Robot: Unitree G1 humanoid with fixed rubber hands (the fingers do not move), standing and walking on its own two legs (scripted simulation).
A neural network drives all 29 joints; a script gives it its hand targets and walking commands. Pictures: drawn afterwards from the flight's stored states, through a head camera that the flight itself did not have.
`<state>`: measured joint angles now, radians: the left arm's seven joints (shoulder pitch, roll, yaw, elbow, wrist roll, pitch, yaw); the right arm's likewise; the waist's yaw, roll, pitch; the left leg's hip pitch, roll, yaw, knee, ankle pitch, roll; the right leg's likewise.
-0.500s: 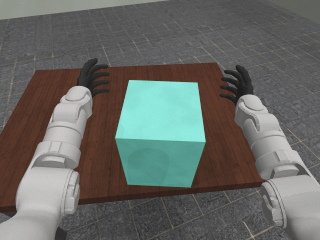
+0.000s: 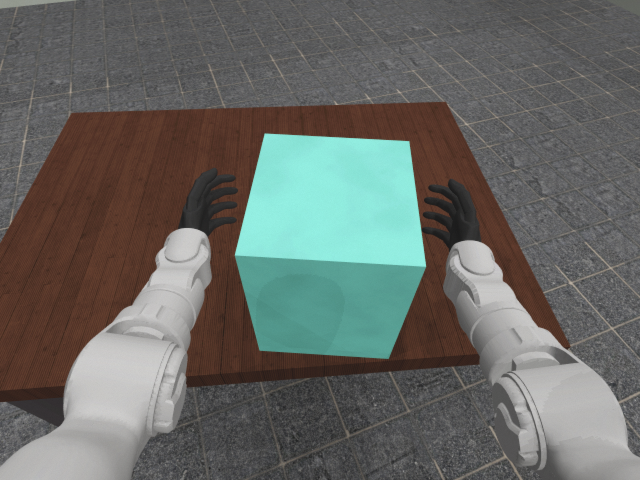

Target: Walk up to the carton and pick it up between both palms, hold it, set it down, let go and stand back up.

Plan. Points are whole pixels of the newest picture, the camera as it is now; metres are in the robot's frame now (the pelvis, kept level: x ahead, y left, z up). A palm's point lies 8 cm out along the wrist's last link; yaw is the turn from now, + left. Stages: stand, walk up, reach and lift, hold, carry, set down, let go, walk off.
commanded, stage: reach and lift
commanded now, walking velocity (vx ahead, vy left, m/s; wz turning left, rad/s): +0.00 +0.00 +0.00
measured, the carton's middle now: (329, 252) +0.44 +0.00 +0.01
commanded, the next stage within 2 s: none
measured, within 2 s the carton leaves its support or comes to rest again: neither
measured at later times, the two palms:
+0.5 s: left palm (222, 237) +0.44 +0.15 +0.05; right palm (461, 251) +0.41 -0.18 +0.05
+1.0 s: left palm (226, 245) +0.43 +0.14 +0.05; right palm (442, 267) +0.39 -0.15 +0.04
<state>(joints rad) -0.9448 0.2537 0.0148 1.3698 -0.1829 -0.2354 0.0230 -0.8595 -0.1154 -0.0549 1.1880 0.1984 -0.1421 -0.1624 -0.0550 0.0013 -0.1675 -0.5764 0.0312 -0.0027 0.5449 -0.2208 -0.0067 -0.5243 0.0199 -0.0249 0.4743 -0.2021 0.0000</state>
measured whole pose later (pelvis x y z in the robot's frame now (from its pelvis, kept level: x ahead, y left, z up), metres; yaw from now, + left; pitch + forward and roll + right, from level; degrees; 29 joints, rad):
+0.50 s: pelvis -0.01 +0.00 -0.02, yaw +0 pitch +20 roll -1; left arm -1.02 0.21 -0.01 1.47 -0.23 -0.35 0.05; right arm -0.92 -0.12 -0.05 1.26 0.23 -0.22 -0.15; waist -0.07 0.01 -0.22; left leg -0.77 0.02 0.00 0.66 -0.25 -0.01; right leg -0.74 0.01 -0.02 0.63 -0.25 0.00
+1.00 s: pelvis +0.01 +0.01 +0.01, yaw +1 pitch +10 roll -2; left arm -0.82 0.02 0.48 1.23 0.33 -0.33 0.04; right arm -0.69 0.15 -0.66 0.98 -0.48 -0.32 -0.11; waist -0.05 0.01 -0.06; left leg -0.41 0.01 0.00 0.43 -0.19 0.01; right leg -0.34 0.00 -0.03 0.33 -0.16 0.01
